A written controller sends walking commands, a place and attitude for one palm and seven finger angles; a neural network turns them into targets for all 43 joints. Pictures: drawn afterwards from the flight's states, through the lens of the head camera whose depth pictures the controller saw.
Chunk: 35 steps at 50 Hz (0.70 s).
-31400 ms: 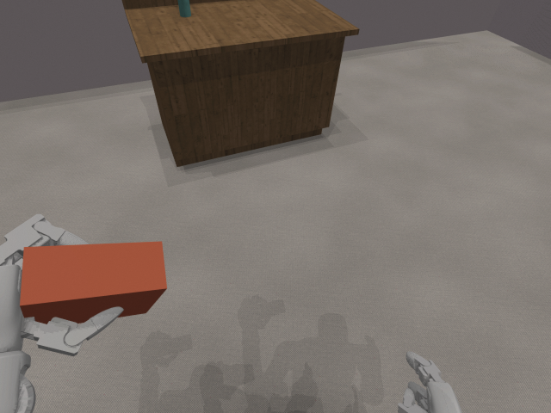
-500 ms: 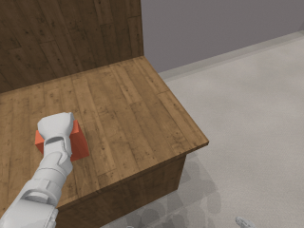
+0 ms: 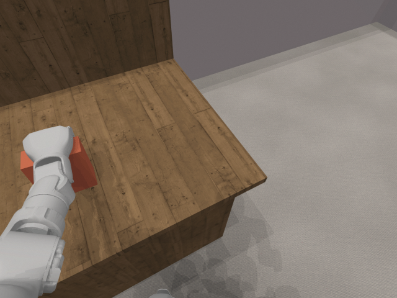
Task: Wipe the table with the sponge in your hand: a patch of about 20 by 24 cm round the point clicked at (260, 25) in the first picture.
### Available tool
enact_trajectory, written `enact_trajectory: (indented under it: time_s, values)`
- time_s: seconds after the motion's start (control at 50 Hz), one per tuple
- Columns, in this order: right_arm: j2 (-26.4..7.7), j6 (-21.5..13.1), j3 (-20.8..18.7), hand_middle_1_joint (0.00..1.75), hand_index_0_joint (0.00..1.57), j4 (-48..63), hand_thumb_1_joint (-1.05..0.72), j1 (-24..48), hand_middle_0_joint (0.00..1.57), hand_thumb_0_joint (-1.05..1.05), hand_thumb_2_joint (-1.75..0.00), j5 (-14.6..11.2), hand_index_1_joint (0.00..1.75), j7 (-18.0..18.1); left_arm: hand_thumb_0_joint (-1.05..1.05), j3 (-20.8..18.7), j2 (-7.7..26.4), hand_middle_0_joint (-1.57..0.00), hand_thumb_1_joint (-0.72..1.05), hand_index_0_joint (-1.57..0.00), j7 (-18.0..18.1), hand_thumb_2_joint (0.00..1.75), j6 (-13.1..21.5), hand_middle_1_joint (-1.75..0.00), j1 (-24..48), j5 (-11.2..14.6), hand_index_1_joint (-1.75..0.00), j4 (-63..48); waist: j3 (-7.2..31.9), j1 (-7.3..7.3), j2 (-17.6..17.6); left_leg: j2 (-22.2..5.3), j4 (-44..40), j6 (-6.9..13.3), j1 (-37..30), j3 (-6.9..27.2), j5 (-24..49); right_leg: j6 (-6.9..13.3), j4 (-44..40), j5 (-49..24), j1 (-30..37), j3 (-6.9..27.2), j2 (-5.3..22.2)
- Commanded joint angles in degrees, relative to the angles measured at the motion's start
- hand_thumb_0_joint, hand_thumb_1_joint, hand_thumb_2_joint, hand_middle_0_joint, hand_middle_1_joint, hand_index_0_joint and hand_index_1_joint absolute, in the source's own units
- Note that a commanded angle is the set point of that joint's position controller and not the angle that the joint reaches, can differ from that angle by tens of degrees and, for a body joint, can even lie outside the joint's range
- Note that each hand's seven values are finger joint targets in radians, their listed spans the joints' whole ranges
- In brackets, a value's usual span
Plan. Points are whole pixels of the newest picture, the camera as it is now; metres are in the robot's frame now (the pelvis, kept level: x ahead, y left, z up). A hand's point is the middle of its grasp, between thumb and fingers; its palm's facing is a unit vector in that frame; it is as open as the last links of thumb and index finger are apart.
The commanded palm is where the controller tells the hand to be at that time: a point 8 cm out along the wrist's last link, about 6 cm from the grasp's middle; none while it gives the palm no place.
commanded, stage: wipe forward along the middle lane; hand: left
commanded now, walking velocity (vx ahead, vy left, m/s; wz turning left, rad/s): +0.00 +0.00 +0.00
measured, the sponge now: (66, 174) +0.39 +0.32 -0.03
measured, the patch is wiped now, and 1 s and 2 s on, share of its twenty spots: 1.00 1.00 1.00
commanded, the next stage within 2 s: slide back across to the first lane in 0.34 s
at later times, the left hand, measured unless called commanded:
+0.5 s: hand (54, 147) +0.43 +0.35 +0.02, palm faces -0.13 +0.01 -0.99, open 9.6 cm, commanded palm +0.42 +0.33 +0.05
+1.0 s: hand (29, 151) +0.42 +0.40 +0.02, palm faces -0.15 -0.03 -0.99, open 9.6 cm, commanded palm +0.39 +0.38 +0.06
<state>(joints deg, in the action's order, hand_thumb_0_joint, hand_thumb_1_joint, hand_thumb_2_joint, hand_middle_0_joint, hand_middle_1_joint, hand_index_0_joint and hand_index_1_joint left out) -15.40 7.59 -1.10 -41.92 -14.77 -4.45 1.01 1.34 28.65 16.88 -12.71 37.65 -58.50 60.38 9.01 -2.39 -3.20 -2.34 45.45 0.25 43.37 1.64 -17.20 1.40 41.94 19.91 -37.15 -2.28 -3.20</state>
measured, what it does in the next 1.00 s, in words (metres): stands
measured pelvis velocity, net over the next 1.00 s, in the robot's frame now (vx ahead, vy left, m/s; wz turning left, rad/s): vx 0.02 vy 0.02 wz -0.01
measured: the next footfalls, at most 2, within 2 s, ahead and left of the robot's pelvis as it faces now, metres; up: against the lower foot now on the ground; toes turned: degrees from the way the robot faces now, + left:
none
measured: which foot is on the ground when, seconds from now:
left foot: down 0.00-1.00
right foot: down 0.00-1.00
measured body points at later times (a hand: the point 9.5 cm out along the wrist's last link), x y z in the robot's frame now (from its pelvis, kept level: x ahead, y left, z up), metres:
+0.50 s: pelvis +0.00 +0.02 -0.01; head +0.08 +0.03 +0.44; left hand +0.44 +0.34 +0.07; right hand +0.07 -0.25 -0.13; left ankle +0.04 +0.12 -0.71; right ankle +0.00 -0.11 -0.71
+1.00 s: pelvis +0.02 +0.02 +0.00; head +0.09 +0.04 +0.45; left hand +0.42 +0.39 +0.07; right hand +0.08 -0.25 -0.12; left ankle +0.04 +0.12 -0.71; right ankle +0.00 -0.11 -0.71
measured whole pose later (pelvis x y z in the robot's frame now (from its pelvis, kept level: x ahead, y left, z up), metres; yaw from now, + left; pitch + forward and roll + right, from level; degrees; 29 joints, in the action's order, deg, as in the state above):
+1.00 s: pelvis +0.02 +0.02 +0.00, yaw -1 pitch +16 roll -4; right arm -15.5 7.6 -1.4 -41.3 -16.2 -4.1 -0.6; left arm -6.7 37.1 13.6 -6.4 36.4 -60.7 61.2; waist 8.7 -3.9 -2.3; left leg -1.9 45.2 2.1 42.7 0.7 -19.1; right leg -0.3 38.7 20.0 -35.2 -1.2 -2.7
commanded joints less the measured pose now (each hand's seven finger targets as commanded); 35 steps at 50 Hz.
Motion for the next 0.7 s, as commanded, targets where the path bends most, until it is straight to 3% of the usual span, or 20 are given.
enact_trajectory:
  time_s: [0.0,0.04,0.08,0.14,0.2,0.22,0.26,0.28,0.3,0.36,0.4,0.44,0.48,0.52,0.6,0.68]
  values:
    - [-8.5,-1.8,-2.7,0.3,0.2,5.0,-0.9,-1.0,0.2,0.0,-0.9,0.4,0.3,0.1,0.0,-1.8,12.2,-1.2,0.1,-1.2,0.9,1.3,-0.7,-1.6,12.7,-2.1,-1.6,-0.8,11.6,-1.0,4.0,2.2,-4.1,2.8,-10.7,-0.4,5.4,1.1,-7.2,-9.8,3.4,1.4,-0.3]
    - [-8.4,-1.8,-2.8,0.3,0.2,5.2,-0.9,-1.1,0.2,0.0,-0.9,0.5,0.3,-0.1,0.0,-1.0,11.3,-1.2,0.1,-1.2,1.0,1.3,-0.7,-1.6,13.4,-2.3,-1.6,-0.9,12.0,-1.17,3.9,2.1,-4.1,2.8,-11.0,-0.5,5.3,1.1,-7.3,-9.6,2.9,1.2,-0.3]
    - [-8.5,-1.8,-2.7,0.3,0.2,5.0,-0.9,-1.2,0.2,0.0,-0.9,0.4,0.3,0.0,0.0,-2.4,12.8,-1.2,0.1,-1.2,0.8,1.3,-0.5,-1.6,15.1,-2.0,-1.6,-0.7,12.7,-1.15,3.6,1.8,-4.2,2.8,-11.2,-0.1,6.0,1.4,-6.9,-10.0,2.8,1.2,-0.4]
    - [-8.5,-1.7,-2.9,0.3,0.2,5.2,-0.9,-1.9,0.2,0.0,-0.9,0.6,0.3,-0.4,0.0,-1.3,11.4,-1.2,0.1,-1.2,1.0,1.3,-0.6,-1.6,13.8,-2.3,-1.6,0.2,12.9,-1.15,3.3,2.0,-3.6,2.8,-11.7,-0.4,6.6,1.3,-6.8,-10.5,2.2,0.8,-0.5]
    - [-8.8,-1.7,-2.9,0.3,0.2,4.8,-0.9,-2.5,0.2,0.0,-0.9,0.7,0.3,-0.3,0.0,-1.6,12.7,-1.2,0.1,-1.2,1.1,1.3,-0.5,-1.6,16.7,-2.5,-1.6,0.9,13.0,-1.98,3.6,1.8,-3.6,2.8,-11.6,0.0,6.3,1.2,-6.5,-9.4,1.1,0.6,-0.6]
    - [-9.0,-1.6,-2.8,0.3,0.2,4.6,-0.9,-2.5,0.2,0.0,-0.9,0.8,0.3,-0.3,0.0,-3.0,14.7,-1.2,0.1,-1.2,1.2,1.3,-0.6,-1.6,16.9,-3.0,-1.6,1.7,12.5,-1.7,2.8,1.7,-3.4,2.8,-11.1,0.0,6.4,1.4,-6.4,-9.4,0.5,0.6,-0.5]
    - [-8.9,-1.6,-2.9,0.3,0.2,4.9,-0.9,-2.8,0.2,0.0,-0.9,0.9,0.3,-0.5,0.0,-1.8,13.3,-1.2,0.1,-1.2,1.2,1.3,-0.7,-1.6,17.2,-3.3,-1.6,1.9,13.1,-2.09,2.9,1.8,-3.2,2.7,-11.3,0.0,6.7,1.3,-6.2,-9.7,0.1,0.4,-0.6]
    - [-8.9,-1.6,-2.8,0.3,0.2,4.7,-0.9,-2.7,0.2,0.0,-0.9,0.9,0.3,-0.4,0.0,-3.1,14.4,-1.2,0.1,-1.2,1.2,1.3,-0.5,-1.6,18.2,-3.0,-1.6,1.8,13.8,-1.75,2.6,1.5,-3.5,2.6,-11.6,0.6,7.1,1.6,-5.9,-9.3,-0.1,0.4,-0.7]
    - [-8.9,-1.7,-2.8,0.3,0.2,4.6,-0.9,-3.2,0.2,0.0,-0.9,1.0,0.3,-0.5,0.0,-1.4,13.3,-1.2,0.1,-1.2,1.1,1.3,-0.6,-1.6,18.9,-3.4,-1.6,2.4,13.3,-2.45,1.7,1.6,-3.1,2.7,-11.9,0.4,6.9,1.5,-5.8,-9.0,-1.1,0.4,-0.8]
    - [-9.2,-1.6,-2.6,0.3,0.2,4.5,-0.9,-3.9,0.2,0.0,-0.9,1.0,0.3,-0.5,0.0,-1.8,15.4,-1.2,0.1,-1.2,1.1,1.3,-1.0,-1.6,22.3,-4.1,-1.6,3.7,12.9,-3.26,2.4,1.5,-3.1,2.6,-10.6,0.8,4.8,1.4,-5.7,-6.8,-2.4,0.2,-0.8]
    - [-9.1,-2.0,-2.8,0.3,0.2,4.2,-0.9,-4.5,0.2,0.0,-0.9,1.2,0.3,-0.6,0.0,-1.2,14.2,-1.2,0.1,-1.2,1.0,1.3,-0.7,-1.6,23.1,-3.8,-1.6,3.9,13.8,-3.17,0.4,1.4,-2.8,2.6,-11.8,0.9,5.8,1.6,-5.3,-7.1,-3.4,0.1,-1.0]
    - [-9.3,-1.8,-2.8,0.3,0.2,4.6,-0.9,-4.7,0.2,0.0,-0.9,1.2,0.3,-0.6,0.0,-2.9,16.7,-1.2,0.1,-1.2,0.7,1.3,-0.7,-1.6,22.0,-4.0,-1.6,4.0,15.6,-2.45,1.1,1.5,-2.8,2.6,-11.5,0.9,5.3,1.6,-5.4,-6.5,-2.1,0.2,-1.0]
    - [-9.0,-1.9,-2.9,0.3,0.2,5.0,-0.9,-4.4,0.2,0.0,-0.9,1.2,0.3,-0.7,0.0,-4.3,17.6,-1.2,0.1,-1.2,0.4,1.3,0.0,-1.6,22.4,-3.6,-1.6,1.0,18.2,-1.37,-1.4,1.3,-3.0,2.5,-13.6,1.4,7.9,1.9,-4.8,-8.2,-0.9,0.1,-1.1]
    - [-9.2,-1.7,-3.0,0.3,0.2,5.2,-0.9,-4.9,0.2,0.0,-0.9,1.2,0.3,-0.8,0.0,-4.7,18.4,-1.2,0.1,-1.2,0.2,1.3,0.1,-1.6,19.9,-3.6,-1.6,0.9,19.0,-1.13,-0.1,1.4,-2.9,2.6,-14.4,1.2,8.7,1.7,-5.2,-8.7,0.3,-0.1,-1.2]
    - [-9.7,-1.5,-2.8,0.3,0.2,5.0,-0.9,-4.6,0.2,0.0,-0.9,0.9,0.3,-0.8,0.0,-7.4,23.0,-1.2,0.1,-1.2,0.2,1.3,0.3,-1.6,20.1,-3.7,-1.6,-0.1,17.5,-0.85,-0.6,1.6,-3.9,2.8,-14.2,1.1,8.8,1.6,-5.9,-9.2,2.3,0.2,-1.1]
    - [-9.5,-1.7,-2.8,0.3,0.2,5.5,-0.9,-3.7,0.2,0.0,-0.9,0.7,0.3,-1.1,0.0,-8.8,24.0,-1.2,0.1,-1.2,-0.1,1.3,0.7,-1.6,17.6,-3.7,-1.6,-2.3,17.8,0.43,-2.7,1.6,-5.1,2.7,-16.3,1.3,10.3,2.0,-6.4,-9.7,3.7,0.0,-1.2]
